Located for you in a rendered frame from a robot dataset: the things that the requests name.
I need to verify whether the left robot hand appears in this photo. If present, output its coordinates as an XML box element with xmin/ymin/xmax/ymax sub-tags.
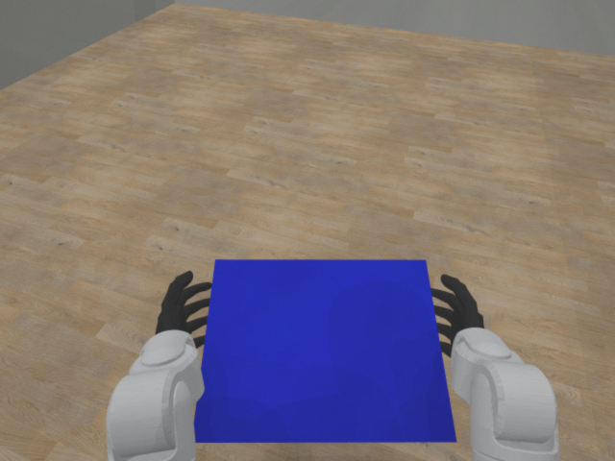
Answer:
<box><xmin>155</xmin><ymin>271</ymin><xmax>212</xmax><ymax>349</ymax></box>

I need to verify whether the right robot hand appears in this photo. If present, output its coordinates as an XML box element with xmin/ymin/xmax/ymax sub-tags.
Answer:
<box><xmin>430</xmin><ymin>274</ymin><xmax>484</xmax><ymax>357</ymax></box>

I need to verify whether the carton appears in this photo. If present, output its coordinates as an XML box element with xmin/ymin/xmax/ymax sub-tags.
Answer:
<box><xmin>194</xmin><ymin>259</ymin><xmax>456</xmax><ymax>443</ymax></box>

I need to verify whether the robot left forearm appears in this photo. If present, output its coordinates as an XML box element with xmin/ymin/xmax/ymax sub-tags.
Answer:
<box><xmin>106</xmin><ymin>330</ymin><xmax>205</xmax><ymax>461</ymax></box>

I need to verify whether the robot right forearm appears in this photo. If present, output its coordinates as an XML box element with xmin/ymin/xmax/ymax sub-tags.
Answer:
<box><xmin>451</xmin><ymin>328</ymin><xmax>560</xmax><ymax>461</ymax></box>

